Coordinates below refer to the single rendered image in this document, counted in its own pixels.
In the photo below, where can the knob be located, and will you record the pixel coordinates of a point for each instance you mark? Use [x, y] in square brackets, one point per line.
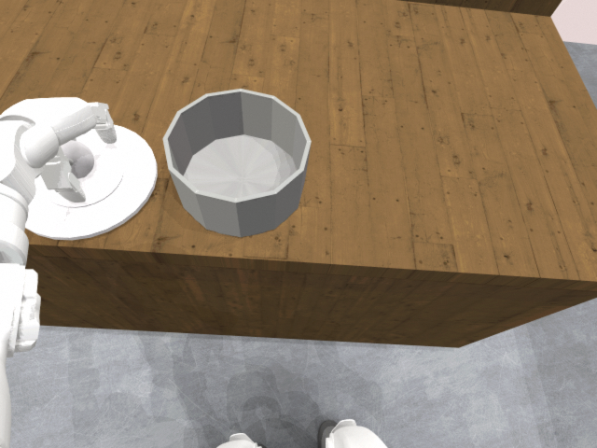
[81, 156]

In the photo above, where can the robot left hand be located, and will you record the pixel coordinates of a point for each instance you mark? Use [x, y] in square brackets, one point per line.
[69, 118]

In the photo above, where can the pot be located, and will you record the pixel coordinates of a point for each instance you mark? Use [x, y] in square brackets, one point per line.
[238, 160]

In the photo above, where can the lid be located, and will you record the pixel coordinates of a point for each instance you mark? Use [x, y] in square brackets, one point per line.
[120, 183]

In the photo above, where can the table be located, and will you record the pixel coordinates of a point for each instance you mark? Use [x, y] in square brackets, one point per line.
[451, 186]

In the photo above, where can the robot left forearm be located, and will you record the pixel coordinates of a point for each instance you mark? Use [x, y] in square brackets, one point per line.
[27, 143]

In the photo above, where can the left robot upper arm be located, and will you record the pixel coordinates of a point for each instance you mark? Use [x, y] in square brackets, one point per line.
[19, 327]

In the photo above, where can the robot right shin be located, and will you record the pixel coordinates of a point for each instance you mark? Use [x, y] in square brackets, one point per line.
[344, 423]

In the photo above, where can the right robot foot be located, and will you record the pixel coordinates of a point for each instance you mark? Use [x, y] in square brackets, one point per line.
[324, 432]

